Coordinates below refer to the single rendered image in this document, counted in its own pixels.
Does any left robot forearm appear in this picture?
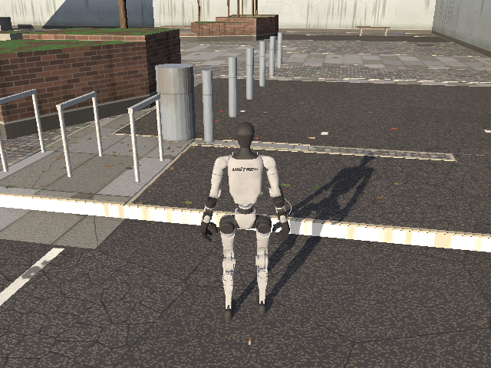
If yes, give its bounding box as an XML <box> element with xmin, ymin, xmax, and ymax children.
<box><xmin>202</xmin><ymin>186</ymin><xmax>217</xmax><ymax>223</ymax></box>

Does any right robot upper arm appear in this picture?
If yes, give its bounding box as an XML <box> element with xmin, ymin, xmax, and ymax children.
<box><xmin>261</xmin><ymin>155</ymin><xmax>281</xmax><ymax>198</ymax></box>

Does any robot shin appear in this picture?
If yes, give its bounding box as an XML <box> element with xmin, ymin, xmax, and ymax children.
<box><xmin>257</xmin><ymin>255</ymin><xmax>269</xmax><ymax>304</ymax></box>
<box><xmin>222</xmin><ymin>258</ymin><xmax>235</xmax><ymax>309</ymax></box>

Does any robot right hand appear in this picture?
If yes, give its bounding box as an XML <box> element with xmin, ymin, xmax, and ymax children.
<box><xmin>272</xmin><ymin>221</ymin><xmax>290</xmax><ymax>242</ymax></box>

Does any left robot upper arm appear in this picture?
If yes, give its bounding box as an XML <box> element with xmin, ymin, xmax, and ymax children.
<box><xmin>209</xmin><ymin>156</ymin><xmax>229</xmax><ymax>199</ymax></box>

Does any robot right shin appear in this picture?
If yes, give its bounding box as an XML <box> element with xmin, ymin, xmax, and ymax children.
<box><xmin>257</xmin><ymin>255</ymin><xmax>269</xmax><ymax>304</ymax></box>

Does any robot left shin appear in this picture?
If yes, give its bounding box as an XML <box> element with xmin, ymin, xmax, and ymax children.
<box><xmin>222</xmin><ymin>258</ymin><xmax>235</xmax><ymax>309</ymax></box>

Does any right robot forearm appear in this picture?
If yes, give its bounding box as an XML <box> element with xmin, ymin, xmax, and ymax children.
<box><xmin>273</xmin><ymin>186</ymin><xmax>288</xmax><ymax>223</ymax></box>

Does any robot left hand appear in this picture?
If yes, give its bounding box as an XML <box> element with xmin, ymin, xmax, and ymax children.
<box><xmin>200</xmin><ymin>220</ymin><xmax>218</xmax><ymax>242</ymax></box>

